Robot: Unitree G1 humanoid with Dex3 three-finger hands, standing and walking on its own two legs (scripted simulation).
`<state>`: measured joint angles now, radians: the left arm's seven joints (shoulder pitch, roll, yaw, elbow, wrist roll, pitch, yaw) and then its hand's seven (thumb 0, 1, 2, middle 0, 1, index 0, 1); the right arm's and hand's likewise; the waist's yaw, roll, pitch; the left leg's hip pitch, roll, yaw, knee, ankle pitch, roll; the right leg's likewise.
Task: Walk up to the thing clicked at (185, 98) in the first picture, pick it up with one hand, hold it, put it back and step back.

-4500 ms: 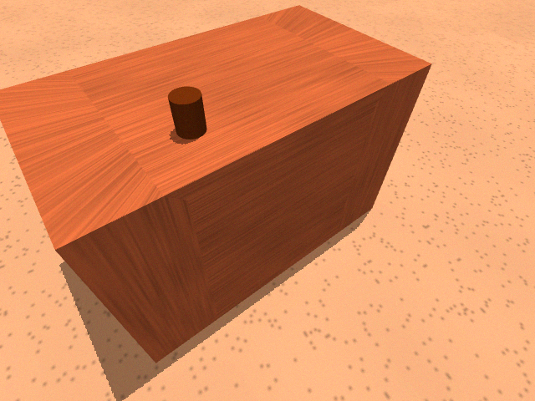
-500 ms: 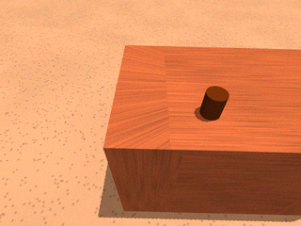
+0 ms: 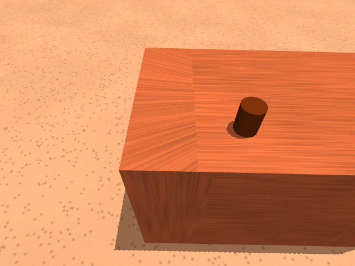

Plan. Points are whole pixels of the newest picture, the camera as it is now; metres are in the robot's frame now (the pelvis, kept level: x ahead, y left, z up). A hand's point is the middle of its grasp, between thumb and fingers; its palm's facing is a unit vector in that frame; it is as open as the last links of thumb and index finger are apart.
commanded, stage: stand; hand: right
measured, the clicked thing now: (249, 117) +0.51 -0.21 +0.02
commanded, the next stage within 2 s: rise first in 1.86 s
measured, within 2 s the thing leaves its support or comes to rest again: neither
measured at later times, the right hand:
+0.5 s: hand out of the picture +0.07 -0.26 -0.16, palm faces -0.01 +0.94 -0.34, open 7.4 cm
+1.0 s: hand out of the picture +0.07 -0.26 -0.16, palm faces -0.01 +0.94 -0.34, open 7.4 cm
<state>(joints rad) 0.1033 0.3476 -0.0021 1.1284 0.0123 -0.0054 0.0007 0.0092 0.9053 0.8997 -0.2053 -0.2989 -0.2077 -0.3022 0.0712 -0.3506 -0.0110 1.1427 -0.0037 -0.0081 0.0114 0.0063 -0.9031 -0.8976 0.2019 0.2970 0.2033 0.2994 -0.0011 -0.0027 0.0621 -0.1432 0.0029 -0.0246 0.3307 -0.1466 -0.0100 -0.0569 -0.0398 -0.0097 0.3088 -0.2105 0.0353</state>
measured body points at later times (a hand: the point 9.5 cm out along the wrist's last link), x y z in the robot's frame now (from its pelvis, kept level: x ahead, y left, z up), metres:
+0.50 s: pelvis +0.00 +0.00 +0.00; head +0.01 +0.00 +0.45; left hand +0.07 +0.30 -0.13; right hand +0.07 -0.31 -0.13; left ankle +0.02 +0.12 -0.75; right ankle -0.03 -0.14 -0.75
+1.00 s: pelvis +0.00 +0.00 +0.00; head +0.01 +0.00 +0.45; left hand +0.07 +0.30 -0.14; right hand +0.07 -0.31 -0.13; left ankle +0.02 +0.12 -0.75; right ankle -0.03 -0.14 -0.75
